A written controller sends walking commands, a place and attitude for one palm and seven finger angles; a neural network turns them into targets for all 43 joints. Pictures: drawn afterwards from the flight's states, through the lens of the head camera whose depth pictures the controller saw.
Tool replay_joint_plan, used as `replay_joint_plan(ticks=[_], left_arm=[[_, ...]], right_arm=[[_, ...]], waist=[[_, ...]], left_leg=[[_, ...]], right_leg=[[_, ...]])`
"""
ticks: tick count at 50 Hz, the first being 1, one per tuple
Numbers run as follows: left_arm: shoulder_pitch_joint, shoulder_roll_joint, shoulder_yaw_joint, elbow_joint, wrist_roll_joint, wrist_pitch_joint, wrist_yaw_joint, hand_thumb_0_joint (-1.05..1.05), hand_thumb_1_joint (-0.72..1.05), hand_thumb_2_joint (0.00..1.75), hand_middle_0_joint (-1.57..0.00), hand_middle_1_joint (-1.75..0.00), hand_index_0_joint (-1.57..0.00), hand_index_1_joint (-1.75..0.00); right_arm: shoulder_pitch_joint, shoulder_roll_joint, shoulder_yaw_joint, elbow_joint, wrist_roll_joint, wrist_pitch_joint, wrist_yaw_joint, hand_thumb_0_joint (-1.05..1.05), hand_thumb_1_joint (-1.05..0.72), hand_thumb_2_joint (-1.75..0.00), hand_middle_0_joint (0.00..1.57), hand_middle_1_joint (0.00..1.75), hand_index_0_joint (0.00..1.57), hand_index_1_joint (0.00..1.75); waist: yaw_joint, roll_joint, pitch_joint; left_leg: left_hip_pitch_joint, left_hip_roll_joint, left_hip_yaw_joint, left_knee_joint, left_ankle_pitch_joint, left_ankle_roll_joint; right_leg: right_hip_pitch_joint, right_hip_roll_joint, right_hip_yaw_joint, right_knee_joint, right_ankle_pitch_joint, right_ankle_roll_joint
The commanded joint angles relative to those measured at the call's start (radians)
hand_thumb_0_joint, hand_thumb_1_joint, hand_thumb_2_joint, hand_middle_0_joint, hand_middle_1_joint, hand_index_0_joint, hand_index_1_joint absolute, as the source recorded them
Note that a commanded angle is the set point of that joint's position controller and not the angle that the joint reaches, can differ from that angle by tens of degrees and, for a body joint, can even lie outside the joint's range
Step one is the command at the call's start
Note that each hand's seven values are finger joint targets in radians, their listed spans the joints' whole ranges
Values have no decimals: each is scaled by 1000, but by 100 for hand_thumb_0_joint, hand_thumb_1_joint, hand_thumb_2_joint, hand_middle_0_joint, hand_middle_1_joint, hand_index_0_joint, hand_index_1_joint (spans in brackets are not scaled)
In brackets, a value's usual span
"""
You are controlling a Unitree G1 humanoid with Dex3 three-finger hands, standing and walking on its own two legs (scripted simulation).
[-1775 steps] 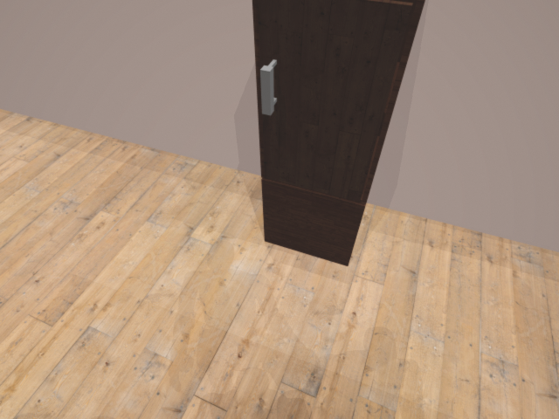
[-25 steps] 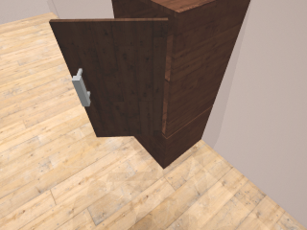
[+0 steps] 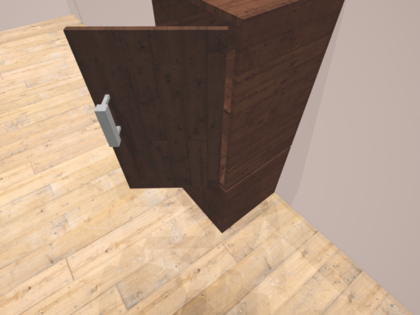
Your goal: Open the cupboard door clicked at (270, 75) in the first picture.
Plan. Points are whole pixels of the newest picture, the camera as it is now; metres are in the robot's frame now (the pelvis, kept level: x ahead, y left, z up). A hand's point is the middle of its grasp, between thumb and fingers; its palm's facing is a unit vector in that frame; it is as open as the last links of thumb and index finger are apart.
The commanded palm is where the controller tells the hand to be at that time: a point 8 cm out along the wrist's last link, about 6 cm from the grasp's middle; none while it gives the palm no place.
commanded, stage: come to a stop and stand still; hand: left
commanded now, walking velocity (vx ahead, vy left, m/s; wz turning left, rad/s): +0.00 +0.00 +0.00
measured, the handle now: (110, 120) +0.56 +0.30 +0.02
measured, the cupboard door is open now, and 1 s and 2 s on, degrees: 53 53 53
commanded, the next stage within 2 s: look again from close up in 0.58 s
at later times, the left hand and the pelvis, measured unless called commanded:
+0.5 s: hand out of the picture +0.00 +0.22 -0.17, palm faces +0.01 -0.98 -0.22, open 7.4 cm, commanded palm none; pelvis -0.02 +0.04 +0.00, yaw +0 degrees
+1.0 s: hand out of the picture -0.01 +0.20 -0.18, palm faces +0.00 -0.98 -0.19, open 7.4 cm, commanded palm none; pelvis -0.01 +0.03 +0.00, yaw -1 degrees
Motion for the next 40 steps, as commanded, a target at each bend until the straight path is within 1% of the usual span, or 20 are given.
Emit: replay_joint_plan(ticks=[1,2,3,4,5,6,7,8,9,10,11,14,15,18,23,25,28,31,39,40], left_arm=[[59,102,20,-34,1,-9,6,0,90,90,-20,-30,-20,-30],[184,126,31,12,9,-26,51,0,90,90,-20,-30,-20,-30],[149,172,36,-43,12,-41,46,0,90,90,-20,-30,-20,-30],[114,146,26,-61,14,-43,40,0,90,90,-20,-30,-20,-30],[73,143,29,-81,13,-41,34,0,90,90,-20,-30,-20,-30],[56,138,28,-89,9,-40,32,0,90,90,-20,-30,-20,-30],[54,116,22,-88,1,-34,28,0,90,90,-20,-30,-20,-30],[51,98,21,-91,-1,-27,26,0,90,90,-20,-30,-20,-30],[57,94,21,-95,1,-18,25,0,90,90,-20,-30,-20,-30],[58,89,21,-86,5,-12,23,0,90,90,-20,-30,-20,-30],[61,93,19,-83,4,-8,20,0,90,90,-20,-30,-20,-30],[56,86,14,-82,5,1,11,0,90,90,-20,-30,-20,-30],[56,88,14,-81,6,1,9,0,90,90,-20,-30,-20,-30],[59,95,16,-81,5,3,7,0,90,90,-20,-30,-20,-30],[63,104,15,-76,5,4,5,0,90,90,-20,-30,-20,-30],[62,106,14,-74,6,2,4,0,90,90,-20,-30,-20,-30],[64,109,16,-68,4,0,5,0,90,90,-20,-30,-20,-30],[61,109,15,-57,4,-1,5,0,90,90,-20,-30,-20,-30],[68,100,15,-42,5,0,6,0,90,90,-20,-30,-20,-30],[70,102,15,-39,7,-2,7,0,90,90,-20,-30,-20,-30]], right_arm=[[64,-85,-11,-24,-5,-12,-4,0,-90,-90,20,30,20,30],[-59,-115,-29,-96,10,-15,2,0,-90,-90,20,30,20,30],[9,-51,-21,-136,8,-2,8,0,-90,-90,20,30,20,30],[22,-54,-24,-138,10,-2,11,0,-90,-90,20,30,20,30],[50,-40,-24,-143,7,1,14,0,-90,-90,20,30,20,30],[79,-39,-24,-133,5,-2,14,0,-90,-90,20,30,20,30],[95,-56,-24,-124,1,-6,12,0,-90,-90,20,30,20,30],[100,-78,-26,-123,-3,-10,10,0,-90,-90,20,30,20,30],[92,-92,-24,-127,-6,-10,8,0,-90,-90,20,30,20,30],[82,-90,-23,-126,-9,-16,7,0,-90,-90,20,30,20,30],[71,-92,-18,-131,-9,-15,5,0,-90,-90,20,30,20,30],[58,-108,-19,-137,-7,-13,4,0,-90,-90,20,30,20,30],[59,-108,-19,-133,-9,-15,5,0,-90,-90,20,30,20,30],[61,-120,-18,-125,-9,-18,4,0,-90,-90,20,30,20,30],[62,-127,-16,-107,-9,-22,5,0,-90,-90,20,30,20,30],[61,-124,-16,-100,-7,-23,5,0,-90,-90,20,30,20,30],[68,-125,-16,-85,-7,-27,3,0,-90,-90,20,30,20,30],[66,-124,-15,-72,-4,-28,2,0,-90,-90,20,30,20,30],[66,-108,-17,-49,-3,-26,0,0,-90,-90,20,30,20,30],[62,-105,-17,-46,-3,-24,0,0,-90,-90,20,30,20,30]], waist=[[1,-6,15],[50,-43,31],[-5,-65,-71],[-17,-47,-99],[-32,-9,-128],[-46,-33,-119],[-47,-5,-98],[-38,43,-59],[-27,57,-23],[-15,122,-4],[-9,94,16],[-8,2,75],[-5,24,74],[-4,5,51],[1,16,39],[2,0,30],[0,11,0],[-1,9,7],[-1,1,11],[-1,-13,17]], left_leg=[[-24,65,-57,-53,176,51],[-126,52,4,219,86,15],[-200,10,-52,268,-144,36],[-189,26,-56,269,-159,40],[-142,7,-35,198,-119,41],[-88,0,-33,111,-28,40],[-39,16,-56,55,65,47],[-40,55,-85,39,162,61],[-70,73,-97,37,188,67],[-87,79,-116,17,238,75],[-102,78,-126,3,213,81],[-142,65,-138,-54,52,84],[-135,64,-140,-66,56,86],[-124,62,-142,-81,26,89],[-120,62,-143,-100,19,91],[-109,60,-135,-91,43,91],[-83,59,-126,-77,104,90],[-73,60,-117,-67,136,88],[-63,57,-106,-64,127,83],[-55,58,-101,-57,135,83]], right_leg=[[-18,-133,117,-97,276,5],[2,-228,228,-98,842,88],[122,-290,267,-62,933,42],[101,-277,216,-57,822,-45],[111,-245,166,-28,772,-72],[68,-220,144,-12,653,-63],[11,-181,131,-2,494,-42],[-36,-144,112,-3,353,-20],[-49,-119,100,-11,245,-10],[-44,-108,90,1,188,-5],[-42,-99,84,-2,140,1],[-75,-96,93,-35,40,8],[-75,-96,92,-34,45,10],[-65,-99,94,-36,36,12],[-52,-106,94,-34,52,14],[-46,-109,98,-37,71,14],[-35,-114,102,-29,116,13],[-40,-117,104,-30,139,15],[-44,-122,112,-40,147,14],[-49,-124,113,-43,160,13]])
